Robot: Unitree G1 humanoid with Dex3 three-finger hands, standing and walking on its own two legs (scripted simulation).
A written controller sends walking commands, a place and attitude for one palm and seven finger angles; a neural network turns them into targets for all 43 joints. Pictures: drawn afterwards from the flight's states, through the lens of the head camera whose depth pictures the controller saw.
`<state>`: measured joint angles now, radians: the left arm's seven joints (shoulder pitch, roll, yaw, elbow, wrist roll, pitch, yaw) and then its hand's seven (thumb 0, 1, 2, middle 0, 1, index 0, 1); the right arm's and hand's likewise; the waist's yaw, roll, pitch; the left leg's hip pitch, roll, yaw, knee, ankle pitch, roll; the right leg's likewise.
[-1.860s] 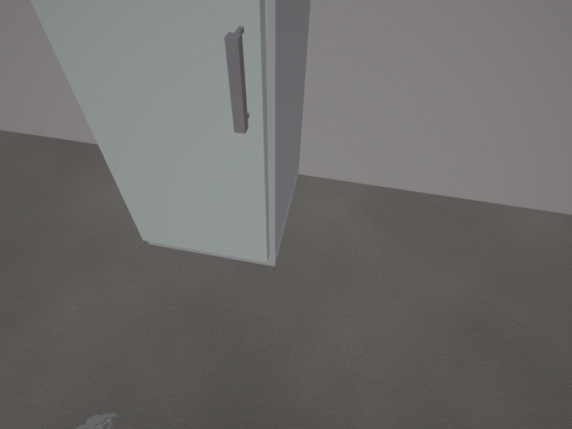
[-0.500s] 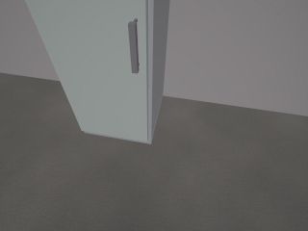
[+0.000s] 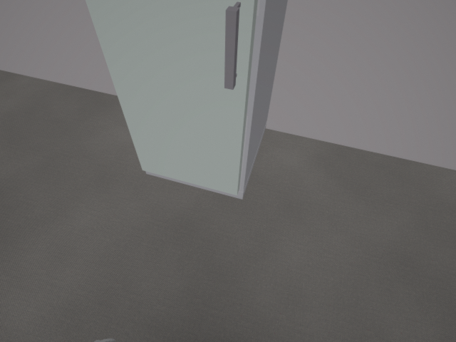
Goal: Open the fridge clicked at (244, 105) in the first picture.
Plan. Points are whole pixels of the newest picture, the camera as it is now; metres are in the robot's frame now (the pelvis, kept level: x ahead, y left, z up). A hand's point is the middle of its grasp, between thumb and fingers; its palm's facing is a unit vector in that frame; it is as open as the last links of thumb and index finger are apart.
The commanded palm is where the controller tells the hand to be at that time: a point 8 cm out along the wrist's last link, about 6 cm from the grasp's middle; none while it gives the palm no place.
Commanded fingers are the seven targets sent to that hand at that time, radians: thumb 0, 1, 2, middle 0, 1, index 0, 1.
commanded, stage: walk to a spot facing it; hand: right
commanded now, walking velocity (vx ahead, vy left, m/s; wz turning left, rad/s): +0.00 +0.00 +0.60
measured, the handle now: (233, 48) +0.84 +0.02 +0.10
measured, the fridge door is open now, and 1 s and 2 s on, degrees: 0 0 0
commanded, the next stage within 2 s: none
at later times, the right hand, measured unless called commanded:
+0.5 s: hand out of the picture +0.06 -0.24 -0.16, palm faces -0.16 +0.96 -0.23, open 7.4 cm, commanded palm none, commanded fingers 0.00 -0.90 -0.90 0.20 0.30 0.20 0.30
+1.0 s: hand out of the picture +0.12 -0.12 -0.15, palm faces -0.55 +0.79 -0.25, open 7.3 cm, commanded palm none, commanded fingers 0.00 -0.90 -0.90 0.20 0.30 0.20 0.30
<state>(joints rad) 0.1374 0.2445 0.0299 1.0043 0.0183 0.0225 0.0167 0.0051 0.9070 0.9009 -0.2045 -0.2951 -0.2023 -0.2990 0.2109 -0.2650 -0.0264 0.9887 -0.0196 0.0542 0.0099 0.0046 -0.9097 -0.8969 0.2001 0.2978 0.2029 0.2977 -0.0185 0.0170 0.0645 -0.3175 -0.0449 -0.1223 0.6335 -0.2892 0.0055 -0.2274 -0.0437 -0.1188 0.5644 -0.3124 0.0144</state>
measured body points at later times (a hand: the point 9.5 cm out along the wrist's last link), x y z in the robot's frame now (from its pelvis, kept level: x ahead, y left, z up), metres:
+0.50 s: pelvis -0.05 -0.04 +0.01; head -0.02 -0.06 +0.46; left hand +0.00 +0.24 -0.11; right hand +0.07 -0.29 -0.14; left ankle -0.02 +0.10 -0.68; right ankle -0.04 -0.15 -0.73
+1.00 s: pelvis -0.09 -0.02 +0.00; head -0.07 +0.00 +0.45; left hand -0.22 +0.22 -0.14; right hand +0.15 -0.16 -0.13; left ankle -0.14 +0.08 -0.73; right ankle -0.02 -0.14 -0.67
